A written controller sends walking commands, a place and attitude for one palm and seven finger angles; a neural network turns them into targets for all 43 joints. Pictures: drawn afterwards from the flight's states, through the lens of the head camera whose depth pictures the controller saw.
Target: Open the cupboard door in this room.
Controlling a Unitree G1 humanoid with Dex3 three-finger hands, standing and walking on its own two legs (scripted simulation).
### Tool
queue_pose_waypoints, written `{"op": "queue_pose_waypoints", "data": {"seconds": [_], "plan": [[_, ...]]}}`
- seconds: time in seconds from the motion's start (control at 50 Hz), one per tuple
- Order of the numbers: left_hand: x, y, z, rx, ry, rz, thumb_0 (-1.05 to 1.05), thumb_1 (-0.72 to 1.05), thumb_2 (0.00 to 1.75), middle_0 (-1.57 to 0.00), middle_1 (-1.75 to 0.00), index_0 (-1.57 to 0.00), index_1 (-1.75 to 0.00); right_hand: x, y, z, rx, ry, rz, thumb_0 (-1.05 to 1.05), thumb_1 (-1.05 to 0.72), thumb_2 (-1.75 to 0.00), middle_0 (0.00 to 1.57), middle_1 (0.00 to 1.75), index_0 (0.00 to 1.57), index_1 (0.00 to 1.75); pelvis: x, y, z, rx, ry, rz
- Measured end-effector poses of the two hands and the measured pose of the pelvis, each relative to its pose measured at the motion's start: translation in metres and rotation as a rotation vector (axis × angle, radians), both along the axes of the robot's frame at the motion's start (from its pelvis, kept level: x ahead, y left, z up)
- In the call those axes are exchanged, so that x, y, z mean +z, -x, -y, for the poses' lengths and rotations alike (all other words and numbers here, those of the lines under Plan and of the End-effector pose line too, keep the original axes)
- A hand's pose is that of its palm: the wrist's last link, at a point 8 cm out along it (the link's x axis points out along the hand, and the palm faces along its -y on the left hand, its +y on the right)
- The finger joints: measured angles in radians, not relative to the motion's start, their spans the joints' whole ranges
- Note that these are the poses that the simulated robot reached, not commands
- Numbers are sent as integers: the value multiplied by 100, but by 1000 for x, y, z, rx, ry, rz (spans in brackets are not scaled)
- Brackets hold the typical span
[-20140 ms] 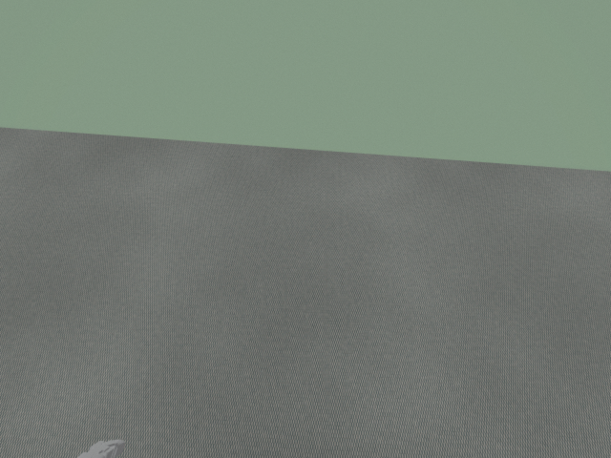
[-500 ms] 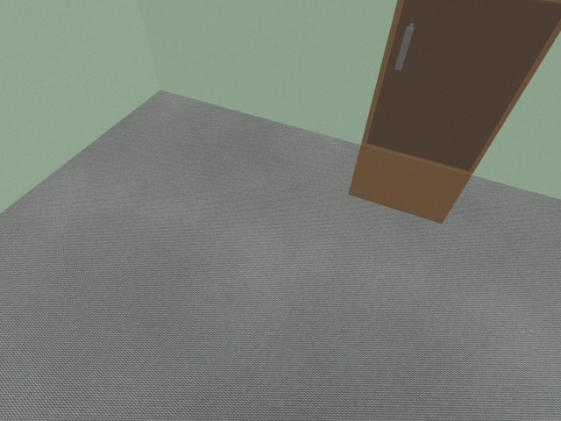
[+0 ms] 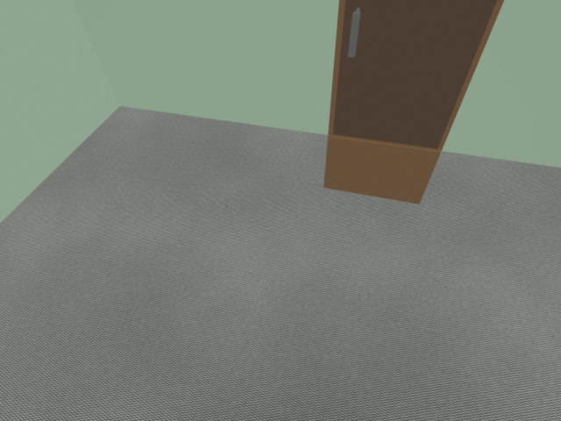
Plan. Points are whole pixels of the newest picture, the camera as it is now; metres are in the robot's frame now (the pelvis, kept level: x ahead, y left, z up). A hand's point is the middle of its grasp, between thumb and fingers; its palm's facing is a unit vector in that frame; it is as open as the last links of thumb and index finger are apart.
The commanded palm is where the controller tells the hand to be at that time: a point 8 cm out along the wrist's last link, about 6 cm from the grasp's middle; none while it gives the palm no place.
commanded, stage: walk to a spot facing it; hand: left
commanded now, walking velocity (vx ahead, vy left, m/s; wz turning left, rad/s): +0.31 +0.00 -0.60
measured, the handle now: (354, 32) +1.21 -0.16 +0.01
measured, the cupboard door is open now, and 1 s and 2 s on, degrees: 0 0 0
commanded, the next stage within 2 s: turn to face it in 1.04 s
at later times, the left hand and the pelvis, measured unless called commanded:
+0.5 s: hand out of the picture +0.12 +0.16 -0.16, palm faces -0.09 -0.98 -0.19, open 7.4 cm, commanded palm none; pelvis +0.17 -0.01 +0.00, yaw -13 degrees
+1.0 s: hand (271, 211) +0.58 +0.07 -0.15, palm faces -0.53 -0.82 -0.23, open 7.4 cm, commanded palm none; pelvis +0.34 -0.01 +0.00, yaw -31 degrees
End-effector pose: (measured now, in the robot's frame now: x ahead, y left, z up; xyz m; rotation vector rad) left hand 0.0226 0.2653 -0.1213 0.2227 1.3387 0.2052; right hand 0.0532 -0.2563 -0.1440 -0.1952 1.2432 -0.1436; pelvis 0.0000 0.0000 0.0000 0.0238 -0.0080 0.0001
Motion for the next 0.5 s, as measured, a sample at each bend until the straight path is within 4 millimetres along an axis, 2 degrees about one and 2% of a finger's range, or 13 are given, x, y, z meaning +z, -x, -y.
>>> {"op": "queue_pose_waypoints", "data": {"seconds": [0.08, 0.12, 0.16, 0.26, 0.34, 0.42, 0.5], "plan": [[-10, -22, 29, -19, 7, 39, 0, 91, 90, -20, -30, -20, -30, -24, 9, 14, -41, -32, -79, 0, -91, -89, 21, 30, 21, 30, -14, -19, 18, -24, 7, 5], [-11, -23, 43, -4, 19, 33, 0, 91, 90, -20, -30, -20, -30, -23, 3, 17, -48, -40, -111, 0, -91, -89, 21, 30, 20, 30, -12, -28, 24, -38, 10, 4], [-8, -21, 57, -1, 38, -7, 0, 91, 90, -20, -30, -20, -30, -16, -11, 20, -58, -46, -102, 1, -91, -89, 20, 30, 20, 30, -6, -38, 29, -59, 5, 0], [1, -20, 80, -21, 87, -128, 0, 90, 90, -20, -30, -20, -30, 3, -64, 24, -93, -53, -2, 1, -91, -89, 20, 30, 20, 30, 8, -70, 33, -116, -5, -20], [3, -33, 83, -32, 100, -186, 0, 90, 90, -20, -30, -20, -30, 10, -111, 23, -114, -50, 64, 1, -91, -89, 20, 30, 20, 30, 9, -99, 31, -153, -1, -30], [0, -60, 73, -40, 94, -216, 0, 90, 90, -20, -30, -20, -30, 14, -162, 17, -116, -45, 111, 1, -91, -90, 20, 30, 20, 30, 7, -134, 25, -184, 9, -36], [-10, -101, 54, -57, 84, -238, 0, 90, 90, -20, -30, -20, -30, 16, -221, 5, -105, -34, 164, 1, -91, -90, 20, 30, 20, 30, -1, -175, 14, -218, 20, -41]]}}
